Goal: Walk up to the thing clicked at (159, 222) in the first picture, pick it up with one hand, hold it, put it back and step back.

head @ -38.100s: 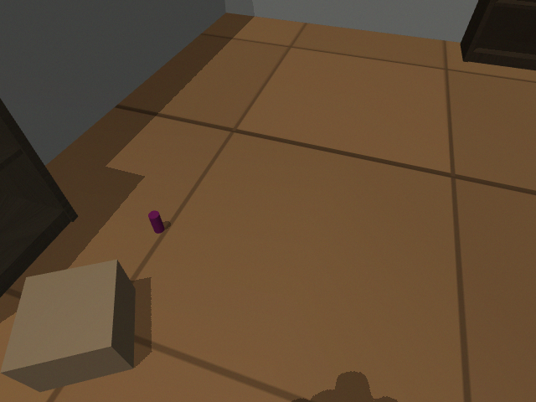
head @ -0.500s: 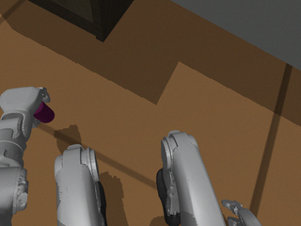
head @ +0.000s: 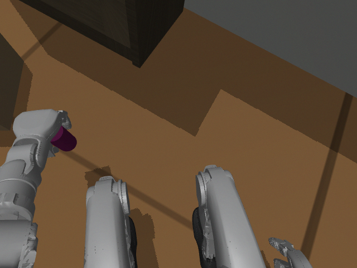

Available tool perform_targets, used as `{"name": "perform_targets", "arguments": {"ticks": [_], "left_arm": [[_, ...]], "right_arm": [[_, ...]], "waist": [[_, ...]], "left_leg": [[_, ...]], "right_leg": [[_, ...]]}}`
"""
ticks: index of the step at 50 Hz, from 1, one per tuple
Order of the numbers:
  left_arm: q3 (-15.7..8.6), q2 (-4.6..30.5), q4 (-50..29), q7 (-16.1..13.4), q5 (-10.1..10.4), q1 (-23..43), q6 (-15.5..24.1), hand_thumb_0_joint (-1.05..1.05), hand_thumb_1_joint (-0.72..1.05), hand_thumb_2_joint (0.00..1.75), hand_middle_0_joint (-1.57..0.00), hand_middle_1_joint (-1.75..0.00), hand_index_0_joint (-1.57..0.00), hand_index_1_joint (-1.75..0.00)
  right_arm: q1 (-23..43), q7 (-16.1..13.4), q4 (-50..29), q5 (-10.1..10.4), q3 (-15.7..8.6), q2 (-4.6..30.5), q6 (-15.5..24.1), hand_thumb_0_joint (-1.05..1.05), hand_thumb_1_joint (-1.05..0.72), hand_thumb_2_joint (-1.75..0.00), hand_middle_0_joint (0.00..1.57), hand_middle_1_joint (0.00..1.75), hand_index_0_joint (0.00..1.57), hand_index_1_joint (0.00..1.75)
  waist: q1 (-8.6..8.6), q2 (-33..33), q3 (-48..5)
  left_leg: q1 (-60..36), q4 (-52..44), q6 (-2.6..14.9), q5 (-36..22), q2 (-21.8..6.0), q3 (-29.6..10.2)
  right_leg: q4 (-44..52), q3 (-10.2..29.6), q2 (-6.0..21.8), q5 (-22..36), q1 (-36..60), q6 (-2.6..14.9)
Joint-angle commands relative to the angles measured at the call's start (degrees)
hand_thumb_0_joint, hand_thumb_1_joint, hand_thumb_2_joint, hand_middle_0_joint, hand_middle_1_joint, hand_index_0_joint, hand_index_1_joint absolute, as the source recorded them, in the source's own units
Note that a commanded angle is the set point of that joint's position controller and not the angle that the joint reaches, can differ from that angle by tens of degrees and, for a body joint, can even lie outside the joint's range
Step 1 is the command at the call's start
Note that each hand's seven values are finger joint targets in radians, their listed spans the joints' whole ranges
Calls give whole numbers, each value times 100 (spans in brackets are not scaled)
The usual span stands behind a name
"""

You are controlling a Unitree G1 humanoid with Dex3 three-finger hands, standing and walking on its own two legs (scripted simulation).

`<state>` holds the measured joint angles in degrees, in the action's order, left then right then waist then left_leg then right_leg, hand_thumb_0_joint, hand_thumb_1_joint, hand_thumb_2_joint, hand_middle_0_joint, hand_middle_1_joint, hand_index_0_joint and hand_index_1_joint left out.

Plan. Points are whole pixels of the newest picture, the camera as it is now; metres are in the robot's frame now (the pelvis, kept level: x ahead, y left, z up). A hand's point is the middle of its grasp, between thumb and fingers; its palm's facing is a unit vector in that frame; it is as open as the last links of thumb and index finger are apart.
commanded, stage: lift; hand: left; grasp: from above
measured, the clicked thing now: (60, 137) +0.44 +0.27 -0.15
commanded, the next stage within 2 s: hold in 1.24 s
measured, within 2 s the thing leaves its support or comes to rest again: neither
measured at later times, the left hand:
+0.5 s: hand (0, 138) +0.36 +0.27 +0.07, palm faces -0.40 -0.09 -0.91, open 7.9 cm
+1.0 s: hand out of the picture +0.37 +0.25 +0.21, palm faces -0.43 -0.10 -0.90, open 7.9 cm
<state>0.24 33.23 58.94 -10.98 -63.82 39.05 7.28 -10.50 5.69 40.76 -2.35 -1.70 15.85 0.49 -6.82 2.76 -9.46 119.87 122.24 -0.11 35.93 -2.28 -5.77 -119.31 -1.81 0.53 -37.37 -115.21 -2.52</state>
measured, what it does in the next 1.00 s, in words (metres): rises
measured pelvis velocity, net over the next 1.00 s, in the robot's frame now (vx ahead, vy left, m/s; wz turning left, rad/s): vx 0.06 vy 0.00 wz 0.06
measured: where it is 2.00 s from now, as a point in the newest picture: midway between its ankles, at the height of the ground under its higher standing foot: (168, 256)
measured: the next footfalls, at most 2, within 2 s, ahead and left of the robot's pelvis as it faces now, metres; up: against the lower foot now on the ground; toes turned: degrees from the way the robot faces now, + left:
none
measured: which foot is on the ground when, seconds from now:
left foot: down 0.00-1.00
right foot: down 0.00-1.00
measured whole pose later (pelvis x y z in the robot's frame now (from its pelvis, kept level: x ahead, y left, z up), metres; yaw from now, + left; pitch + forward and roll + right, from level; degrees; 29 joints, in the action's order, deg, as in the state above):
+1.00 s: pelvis +0.06 +0.00 +0.29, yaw +3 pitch +14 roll -1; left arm 9.7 22.4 45.7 -8.2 -57.9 18.6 -1.8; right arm -14.2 -3.2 41.3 2.2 -2.2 14.4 0.4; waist -3.4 2.0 -6.3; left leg 49.2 60.4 -0.3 24.8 -3.1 0.5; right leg -58.7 0.2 1.0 -24.9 -47.3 -1.9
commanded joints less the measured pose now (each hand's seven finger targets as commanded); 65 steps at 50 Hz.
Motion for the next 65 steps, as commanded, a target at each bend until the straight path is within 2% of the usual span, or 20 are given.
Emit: {"name": "perform_targets", "arguments": {"ticks": [1,2,7,9,10,11,16,21,23,28,33,39,40,42,44,48,51,56,59,65], "left_arm": [[-266,1384,-1460,-66,170,1444,-69,0,47,75,-95,-66,-94,-67],[-223,1247,-1666,-48,190,1373,-84,0,48,73,-95,-66,-95,-66],[-250,1231,-2190,12,283,1176,-259,0,49,72,-95,-69,-95,-69],[-147,1049,-2276,45,363,963,-346,0,50,71,-95,-68,-95,-68],[-229,1148,-2320,52,403,828,-392,0,50,72,-96,-67,-96,-67],[-122,1037,-2517,96,392,825,-425,0,51,72,-96,-68,-96,-68],[-53,907,-2881,227,549,318,-625,0,51,70,-96,-67,-96,-67],[104,664,-3272,288,636,116,-782,0,51,68,-96,-66,-96,-66],[31,771,-3224,281,632,-111,-823,0,50,68,-95,-66,-96,-66],[234,496,-3011,286,667,-205,-880,0,49,69,-95,-65,-95,-66],[418,289,-2702,350,765,-450,-915,0,50,71,-95,-67,-95,-67],[520,79,-2355,262,691,-705,-909,0,52,68,-96,-65,-97,-65],[578,44,-2524,224,692,-373,-884,0,53,68,-96,-66,-97,-66],[421,222,-2412,137,648,-363,-898,0,51,68,-94,-67,-95,-66],[503,129,-2355,77,573,-372,-916,0,51,69,-95,-66,-95,-66],[436,180,-2349,24,590,-276,-927,0,51,73,-97,-65,-96,-66],[578,-68,-2199,6,619,-445,-980,0,50,72,-94,-67,-94,-67],[601,-28,-2127,69,669,-474,-1023,0,51,74,-96,-66,-95,-67],[703,-183,-2138,93,702,-367,-997,0,53,74,-97,-65,-97,-66],[716,-184,-2228,187,646,-464,-950,0,50,72,-95,-64,-95,-65]], "right_arm": [[-722,-138,-406,87,-466,1148,63,0,-94,-92,20,30,20,30],[-697,-157,-404,110,-473,1137,54,0,-93,-91,20,30,20,30],[-606,-250,-511,175,-513,1085,-3,0,-94,-91,20,30,20,30],[-563,-298,-537,202,-505,1018,-15,0,-93,-91,20,30,20,30],[-490,-326,-553,214,-498,1020,-22,0,-93,-91,20,30,20,30],[-476,-352,-573,220,-513,1013,-23,0,-93,-91,20,30,20,30],[-264,-491,-709,310,-467,947,-68,0,-93,-91,20,30,20,30],[-210,-633,-709,377,-386,818,-76,0,-93,-91,20,30,20,30],[-153,-703,-690,402,-365,817,-74,0,-93,-91,20,30,20,30],[-151,-851,-621,439,-294,696,-6,0,-93,-91,20,30,20,30],[-187,-936,-614,469,-271,650,95,0,-93,-91,20,30,20,30],[-325,-988,-586,466,-234,597,187,0,-93,-91,20,30,20,30],[-340,-985,-598,463,-247,626,203,0,-92,-91,20,30,20,30],[-402,-985,-561,446,-281,658,214,0,-93,-91,20,30,20,30],[-430,-965,-521,445,-284,648,211,0,-92,-91,20,30,20,30],[-467,-939,-475,424,-309,678,202,0,-92,-91,20,30,20,30],[-488,-914,-436,425,-310,631,188,0,-92,-91,20,30,20,30],[-453,-892,-485,445,-345,677,158,0,-92,-91,20,30,20,30],[-420,-876,-495,448,-330,649,169,0,-92,-91,20,30,20,30],[-399,-859,-499,453,-372,666,150,0,-92,-91,20,30,20,30]], "waist": [[60,782,-3656],[69,886,-3624],[109,821,-3690],[113,649,-3592],[154,625,-3487],[128,716,-3553],[235,594,-3316],[173,533,-3037],[228,472,-2807],[200,294,-2222],[241,42,-1873],[281,-88,-1543],[241,-10,-1540],[309,88,-1552],[336,90,-1589],[353,113,-1559],[350,6,-1450],[392,-166,-1177],[339,-132,-1028],[413,-138,-1099]], "left_leg": [[-3208,-1891,153,-252,218,302],[-3310,-2011,128,-318,222,273],[-3938,-2443,115,-485,194,230],[-4063,-2616,130,-438,196,288],[-4135,-2748,127,-369,192,261],[-4277,-2853,118,-386,191,272],[-4941,-3679,95,-104,153,143],[-5540,-4237,86,-405,141,238],[-5819,-4575,73,-310,122,219],[-6353,-5255,64,-364,123,258],[-6853,-5818,68,-688,137,354],[-7432,-6418,66,-1184,200,460],[-7558,-6542,66,-1133,196,480],[-7889,-6751,45,-1350,197,505],[-8185,-6893,31,-1663,220,534],[-8688,-7252,12,-2030,210,533],[-8916,-7452,10,-2320,225,537],[-9239,-7846,30,-2403,251,620],[-9401,-8089,21,-2299,242,628],[-9894,-8319,-14,-3001,227,650]], "right_leg": [[1825,-348,-235,546,1950,471],[1836,-359,-211,637,1959,472],[2247,-335,-185,807,2369,450],[2543,-281,-203,742,2635,437],[2638,-273,-189,664,2710,427],[2731,-250,-194,696,2833,426],[3309,-234,-205,529,3456,396],[3920,-141,-198,794,4168,383],[4209,-118,-210,707,4432,376],[4965,-13,-223,693,5119,372],[5682,74,-226,940,5935,366],[6367,123,-251,1378,6728,355],[6452,122,-250,1375,6776,352],[6647,121,-242,1556,7030,341],[6800,139,-229,1822,7274,343],[7139,129,-219,2156,7695,313],[7385,170,-212,2433,8001,295],[7839,182,-191,2529,8355,273],[8017,174,-197,2424,8431,282],[8185,142,-224,2986,8844,289]]}}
